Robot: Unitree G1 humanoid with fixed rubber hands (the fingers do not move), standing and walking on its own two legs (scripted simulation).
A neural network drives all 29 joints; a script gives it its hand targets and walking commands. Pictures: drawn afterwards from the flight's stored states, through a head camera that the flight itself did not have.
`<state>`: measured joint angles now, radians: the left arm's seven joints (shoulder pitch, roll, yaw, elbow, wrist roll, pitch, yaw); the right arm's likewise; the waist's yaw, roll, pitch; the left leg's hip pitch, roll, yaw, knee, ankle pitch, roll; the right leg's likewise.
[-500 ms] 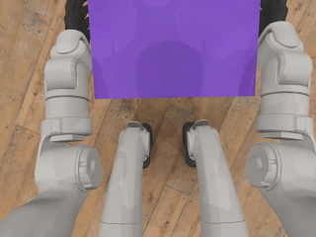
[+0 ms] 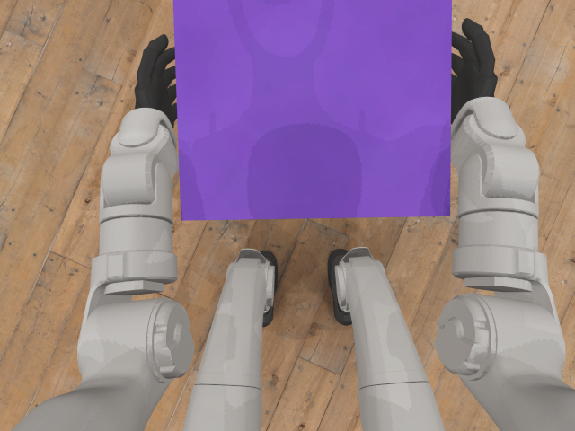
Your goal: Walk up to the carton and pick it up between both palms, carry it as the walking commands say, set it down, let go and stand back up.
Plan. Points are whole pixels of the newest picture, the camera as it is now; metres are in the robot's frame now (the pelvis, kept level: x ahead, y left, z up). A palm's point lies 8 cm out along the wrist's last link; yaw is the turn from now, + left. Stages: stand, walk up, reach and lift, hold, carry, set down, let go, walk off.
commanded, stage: reach and lift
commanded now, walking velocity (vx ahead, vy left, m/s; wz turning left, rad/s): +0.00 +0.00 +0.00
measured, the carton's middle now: (308, 110) +0.49 -0.01 -0.14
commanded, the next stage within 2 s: none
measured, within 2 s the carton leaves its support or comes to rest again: neither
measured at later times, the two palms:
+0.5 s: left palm (120, 113) +0.45 +0.17 +0.00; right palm (516, 97) +0.45 -0.18 +0.01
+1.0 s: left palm (44, 108) +0.42 +0.18 +0.09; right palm out of the picture +0.42 -0.18 +0.11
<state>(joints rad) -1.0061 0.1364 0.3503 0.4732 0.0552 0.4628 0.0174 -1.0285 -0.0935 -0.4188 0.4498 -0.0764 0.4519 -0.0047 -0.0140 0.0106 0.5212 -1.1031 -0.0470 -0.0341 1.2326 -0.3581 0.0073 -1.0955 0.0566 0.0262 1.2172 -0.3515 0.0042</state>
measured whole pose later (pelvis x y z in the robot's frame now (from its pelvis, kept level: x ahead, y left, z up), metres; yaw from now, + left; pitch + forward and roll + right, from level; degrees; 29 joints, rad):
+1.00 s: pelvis +0.12 +0.00 +0.12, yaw +0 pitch +10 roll +0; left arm -0.30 -0.05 0.32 0.46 0.20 0.50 -0.07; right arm -0.31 0.11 -0.39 0.41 -0.23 0.50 0.08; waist -0.01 -0.01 -0.10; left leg -0.46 -0.04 -0.04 0.50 -0.22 0.02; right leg -0.46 0.03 0.06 0.50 -0.21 0.00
